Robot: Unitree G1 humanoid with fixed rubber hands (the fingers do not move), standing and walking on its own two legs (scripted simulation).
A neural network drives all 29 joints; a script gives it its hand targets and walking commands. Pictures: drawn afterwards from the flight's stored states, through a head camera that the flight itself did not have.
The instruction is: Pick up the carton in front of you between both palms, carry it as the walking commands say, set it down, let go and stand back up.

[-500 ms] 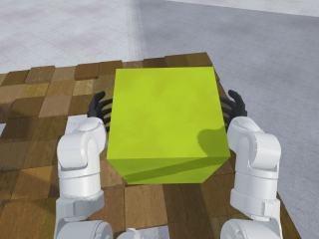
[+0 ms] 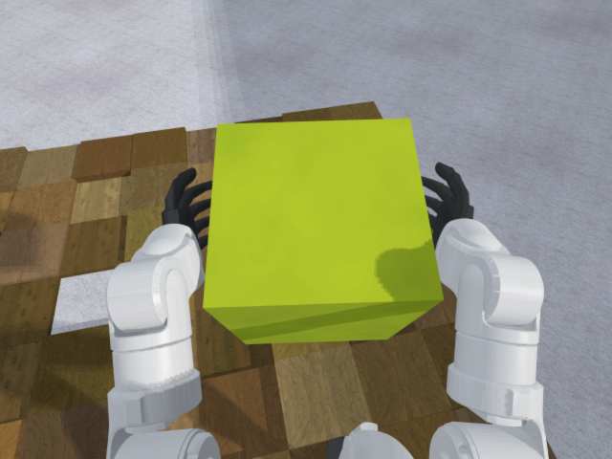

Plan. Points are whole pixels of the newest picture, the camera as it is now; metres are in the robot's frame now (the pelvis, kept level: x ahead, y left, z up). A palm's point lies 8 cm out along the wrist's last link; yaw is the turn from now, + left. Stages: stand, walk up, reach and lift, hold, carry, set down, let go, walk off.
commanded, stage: carry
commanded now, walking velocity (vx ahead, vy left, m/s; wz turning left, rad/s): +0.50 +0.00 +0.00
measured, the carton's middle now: (315, 248) +0.38 +0.00 +0.06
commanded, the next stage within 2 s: none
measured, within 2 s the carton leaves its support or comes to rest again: neither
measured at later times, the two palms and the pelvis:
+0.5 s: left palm (205, 39) +0.69 +0.17 +0.17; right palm (403, 37) +0.68 -0.13 +0.18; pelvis +0.33 +0.03 +0.05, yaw +1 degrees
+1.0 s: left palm out of the picture +0.94 +0.18 +0.16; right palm out of the picture +0.97 -0.12 +0.16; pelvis +0.62 +0.00 +0.08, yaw +0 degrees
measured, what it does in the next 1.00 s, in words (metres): climbs: left foot, then right foot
